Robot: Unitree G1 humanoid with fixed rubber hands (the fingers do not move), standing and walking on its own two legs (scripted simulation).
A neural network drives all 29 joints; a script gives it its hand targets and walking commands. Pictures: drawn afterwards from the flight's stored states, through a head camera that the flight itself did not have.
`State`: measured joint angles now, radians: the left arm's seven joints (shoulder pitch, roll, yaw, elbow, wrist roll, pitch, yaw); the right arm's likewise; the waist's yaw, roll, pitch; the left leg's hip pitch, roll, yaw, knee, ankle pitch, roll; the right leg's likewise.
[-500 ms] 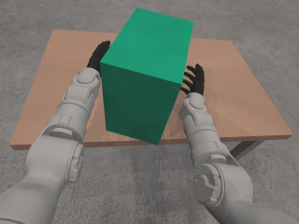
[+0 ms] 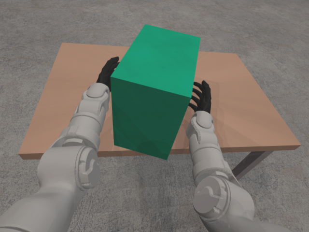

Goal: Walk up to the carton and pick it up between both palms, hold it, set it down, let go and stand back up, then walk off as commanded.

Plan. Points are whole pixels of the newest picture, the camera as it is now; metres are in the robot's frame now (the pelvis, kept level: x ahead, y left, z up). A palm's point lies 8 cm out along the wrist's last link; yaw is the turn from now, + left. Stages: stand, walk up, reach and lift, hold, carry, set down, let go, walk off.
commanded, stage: reach and lift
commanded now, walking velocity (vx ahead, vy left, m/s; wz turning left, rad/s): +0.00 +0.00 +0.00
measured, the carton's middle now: (156, 92) +0.49 -0.03 +0.09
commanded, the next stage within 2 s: none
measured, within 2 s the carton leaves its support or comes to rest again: leaves its support in 0.82 s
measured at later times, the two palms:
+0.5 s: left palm (105, 86) +0.46 +0.12 +0.14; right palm (202, 112) +0.39 -0.14 +0.12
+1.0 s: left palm (106, 80) +0.45 +0.11 +0.16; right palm (206, 109) +0.38 -0.14 +0.14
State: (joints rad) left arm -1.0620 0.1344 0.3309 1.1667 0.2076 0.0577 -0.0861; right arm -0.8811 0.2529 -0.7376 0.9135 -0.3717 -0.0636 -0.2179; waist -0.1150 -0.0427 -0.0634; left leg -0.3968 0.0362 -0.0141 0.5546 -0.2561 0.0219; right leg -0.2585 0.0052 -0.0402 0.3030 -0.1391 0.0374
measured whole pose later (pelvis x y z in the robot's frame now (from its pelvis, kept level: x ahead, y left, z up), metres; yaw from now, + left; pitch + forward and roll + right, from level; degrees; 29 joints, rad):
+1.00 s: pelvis +0.00 +0.00 +0.00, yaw +0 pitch +5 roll -4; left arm -1.06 0.12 0.33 1.19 0.21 -0.03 -0.08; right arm -0.85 0.26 -0.73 0.89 -0.40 -0.14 -0.24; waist -0.11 -0.04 -0.09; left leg -0.38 0.04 -0.01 0.55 -0.26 0.02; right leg -0.24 0.01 -0.04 0.30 -0.14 0.04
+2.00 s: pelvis -0.03 -0.01 +0.00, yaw +0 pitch -2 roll -4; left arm -1.09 0.10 0.32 1.13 0.21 0.27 0.02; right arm -0.97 0.09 -0.51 1.01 -0.15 0.07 -0.24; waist -0.11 -0.04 -0.11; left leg -0.29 0.04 -0.01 0.55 -0.24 0.02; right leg -0.17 0.01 -0.04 0.34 -0.14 0.04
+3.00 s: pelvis -0.04 -0.01 +0.00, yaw +1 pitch -4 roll -4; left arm -1.20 0.07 0.32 0.93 0.21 0.71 0.10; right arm -1.18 -0.14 -0.05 1.10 0.22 0.43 -0.24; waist -0.11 0.01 -0.11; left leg -0.25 0.04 -0.01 0.55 -0.23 0.02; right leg -0.14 0.00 -0.04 0.35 -0.14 0.04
